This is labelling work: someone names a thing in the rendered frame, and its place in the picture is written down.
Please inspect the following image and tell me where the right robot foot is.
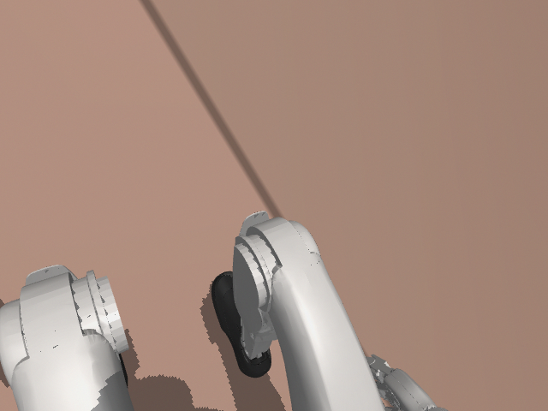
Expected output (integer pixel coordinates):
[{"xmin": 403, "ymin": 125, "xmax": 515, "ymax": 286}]
[{"xmin": 211, "ymin": 271, "xmax": 271, "ymax": 378}]

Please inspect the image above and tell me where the right robot hand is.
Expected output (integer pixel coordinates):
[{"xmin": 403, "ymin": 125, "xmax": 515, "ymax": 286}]
[{"xmin": 366, "ymin": 354, "xmax": 437, "ymax": 411}]

